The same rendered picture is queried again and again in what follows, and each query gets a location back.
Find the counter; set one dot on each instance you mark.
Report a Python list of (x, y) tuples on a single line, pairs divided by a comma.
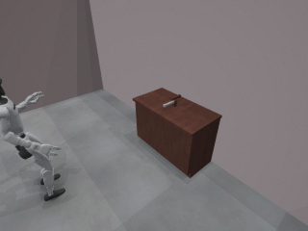
[(183, 132)]

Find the robot left foot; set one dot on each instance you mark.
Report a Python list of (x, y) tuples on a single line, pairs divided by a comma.
[(56, 176)]

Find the robot right hand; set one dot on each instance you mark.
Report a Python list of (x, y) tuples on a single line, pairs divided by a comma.
[(45, 149)]

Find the robot left hand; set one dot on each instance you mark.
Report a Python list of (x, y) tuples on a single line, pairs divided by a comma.
[(31, 100)]

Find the robot right upper arm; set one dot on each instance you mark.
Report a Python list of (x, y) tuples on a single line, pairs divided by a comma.
[(5, 122)]

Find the right robot thigh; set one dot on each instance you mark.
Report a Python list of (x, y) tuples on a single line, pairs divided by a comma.
[(37, 157)]

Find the tap lever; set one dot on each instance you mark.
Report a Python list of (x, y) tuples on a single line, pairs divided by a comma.
[(169, 103)]

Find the robot left forearm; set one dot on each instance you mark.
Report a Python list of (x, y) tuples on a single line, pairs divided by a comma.
[(22, 106)]

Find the robot right forearm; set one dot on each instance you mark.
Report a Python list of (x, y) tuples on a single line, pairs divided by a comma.
[(22, 142)]

